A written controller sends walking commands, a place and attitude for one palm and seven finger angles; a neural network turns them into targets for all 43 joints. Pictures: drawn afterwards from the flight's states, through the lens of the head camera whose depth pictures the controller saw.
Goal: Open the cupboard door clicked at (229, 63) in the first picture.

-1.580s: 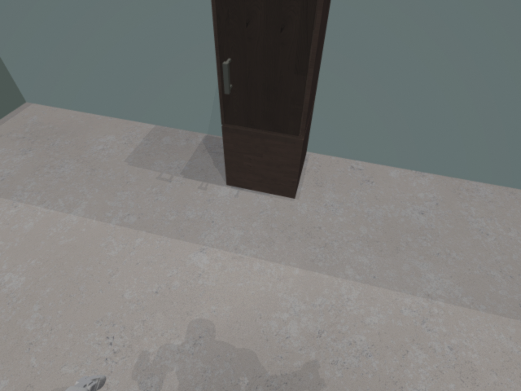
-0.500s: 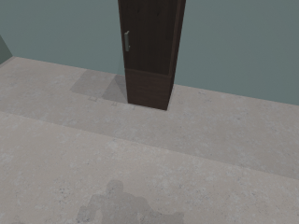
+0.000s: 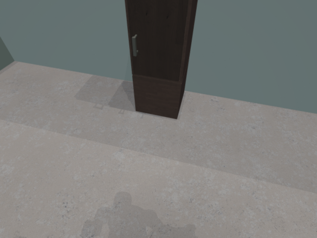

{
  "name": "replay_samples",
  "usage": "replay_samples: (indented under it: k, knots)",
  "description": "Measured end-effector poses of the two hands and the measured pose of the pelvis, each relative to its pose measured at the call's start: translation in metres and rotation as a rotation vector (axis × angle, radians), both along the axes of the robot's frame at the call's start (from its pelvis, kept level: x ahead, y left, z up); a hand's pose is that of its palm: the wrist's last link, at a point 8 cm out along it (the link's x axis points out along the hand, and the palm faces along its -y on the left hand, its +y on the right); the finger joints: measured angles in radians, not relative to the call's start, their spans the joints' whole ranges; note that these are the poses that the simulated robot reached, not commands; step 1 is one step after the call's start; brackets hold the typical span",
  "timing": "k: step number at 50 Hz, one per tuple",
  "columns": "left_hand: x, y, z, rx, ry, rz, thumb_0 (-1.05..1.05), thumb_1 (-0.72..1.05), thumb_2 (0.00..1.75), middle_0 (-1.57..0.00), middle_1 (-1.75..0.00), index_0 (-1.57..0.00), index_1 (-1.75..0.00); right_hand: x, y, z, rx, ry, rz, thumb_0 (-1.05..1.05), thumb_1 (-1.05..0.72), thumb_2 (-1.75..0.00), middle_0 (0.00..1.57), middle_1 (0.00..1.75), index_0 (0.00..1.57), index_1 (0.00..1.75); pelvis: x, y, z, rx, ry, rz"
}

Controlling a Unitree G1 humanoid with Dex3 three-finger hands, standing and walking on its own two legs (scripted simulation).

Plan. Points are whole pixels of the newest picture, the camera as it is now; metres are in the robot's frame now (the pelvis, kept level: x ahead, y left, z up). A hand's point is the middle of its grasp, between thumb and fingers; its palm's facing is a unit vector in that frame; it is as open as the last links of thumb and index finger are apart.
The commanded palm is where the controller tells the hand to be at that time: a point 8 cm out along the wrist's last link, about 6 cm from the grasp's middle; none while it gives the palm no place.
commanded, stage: walk to a spot facing it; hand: left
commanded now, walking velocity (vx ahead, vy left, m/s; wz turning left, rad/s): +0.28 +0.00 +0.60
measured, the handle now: (135, 45) +1.23 +0.23 -0.11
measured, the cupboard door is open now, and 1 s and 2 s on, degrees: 0 0 0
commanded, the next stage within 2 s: turn to face it in 1.14 s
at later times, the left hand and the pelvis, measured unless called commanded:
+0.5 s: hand out of the picture +0.06 +0.27 -0.19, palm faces +0.23 -0.96 -0.19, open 7.4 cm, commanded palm none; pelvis +0.09 +0.07 -0.01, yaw +13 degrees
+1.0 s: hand (86, 186) +0.30 +0.27 -0.16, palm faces +0.46 -0.86 -0.22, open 7.4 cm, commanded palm none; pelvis +0.31 +0.07 -0.01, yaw +28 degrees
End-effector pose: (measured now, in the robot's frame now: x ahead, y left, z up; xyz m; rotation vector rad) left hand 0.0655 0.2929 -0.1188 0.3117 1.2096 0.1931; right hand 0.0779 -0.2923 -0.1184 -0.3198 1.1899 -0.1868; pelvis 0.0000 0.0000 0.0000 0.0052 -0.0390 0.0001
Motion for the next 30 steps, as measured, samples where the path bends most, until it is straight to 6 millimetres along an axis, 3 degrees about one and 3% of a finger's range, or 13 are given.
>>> replay_samples:
  k: [5,10,15,18,22,30]
  knots:
    - [-0.007,-0.008,-0.008,-0.022,0.006,0.033,0.00,0.90,0.90,-0.20,-0.30,-0.20,-0.30,-0.006,0.010,-0.009,0.019,0.038,0.011,0.00,-0.91,-0.90,0.20,0.30,0.20,0.30,0.005,0.001,-0.004,-0.007,0.006,0.025]
    - [-0.032,-0.014,-0.024,-0.088,0.021,0.122,0.00,0.90,0.90,-0.21,-0.30,-0.20,-0.30,-0.011,0.035,-0.015,0.046,0.131,0.042,0.01,-0.91,-0.90,0.20,0.30,0.20,0.30,0.020,0.011,-0.007,-0.020,0.016,0.094]
    - [-0.064,-0.006,-0.045,-0.146,0.108,0.218,0.00,0.90,0.90,-0.21,-0.30,-0.20,-0.30,0.007,0.071,-0.017,0.060,0.153,0.086,0.01,-0.91,-0.90,0.20,0.30,0.20,0.30,0.040,0.036,-0.015,-0.022,0.014,0.170]
    - [-0.072,0.006,-0.057,-0.163,0.174,0.257,0.00,0.90,0.90,-0.21,-0.30,-0.20,-0.30,0.017,0.091,-0.026,0.057,0.137,0.090,0.01,-0.91,-0.90,0.20,0.30,0.20,0.30,0.052,0.053,-0.026,-0.013,0.021,0.184]
    - [-0.050,0.017,-0.048,-0.169,0.176,0.275,0.01,0.91,0.90,-0.20,-0.30,-0.20,-0.30,0.020,0.115,-0.023,0.077,0.176,0.074,0.00,-0.91,-0.90,0.20,0.30,0.20,0.30,0.072,0.066,-0.017,-0.004,0.037,0.203]
    - [0.048,0.031,-0.025,-0.159,-0.002,0.301,0.01,0.91,0.90,-0.20,-0.30,-0.20,-0.30,0.051,0.147,-0.017,0.127,0.254,0.096,0.00,-0.91,-0.90,0.21,0.30,0.21,0.30,0.126,0.077,-0.002,-0.005,0.049,0.277]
